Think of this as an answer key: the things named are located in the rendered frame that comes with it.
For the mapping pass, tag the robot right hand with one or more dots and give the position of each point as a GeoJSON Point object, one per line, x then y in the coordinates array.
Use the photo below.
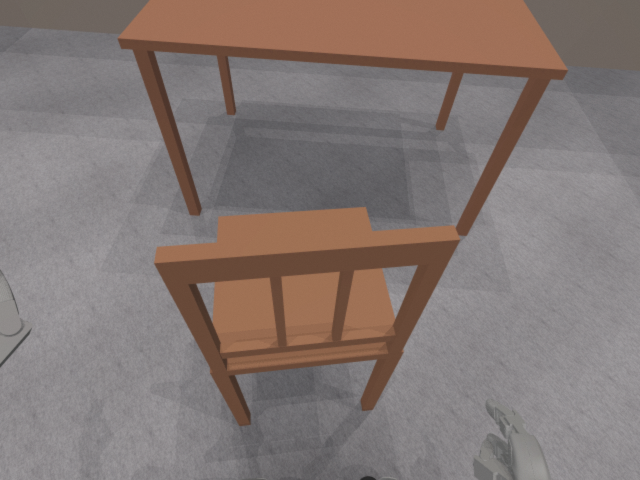
{"type": "Point", "coordinates": [521, 459]}

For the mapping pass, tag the robot left hand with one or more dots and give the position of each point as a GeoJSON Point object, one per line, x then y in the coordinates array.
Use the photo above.
{"type": "Point", "coordinates": [13, 329]}

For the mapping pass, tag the chair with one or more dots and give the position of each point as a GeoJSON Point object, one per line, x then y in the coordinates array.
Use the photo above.
{"type": "Point", "coordinates": [303, 289]}

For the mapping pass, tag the table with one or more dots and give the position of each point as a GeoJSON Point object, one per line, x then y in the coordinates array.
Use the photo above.
{"type": "Point", "coordinates": [489, 37]}

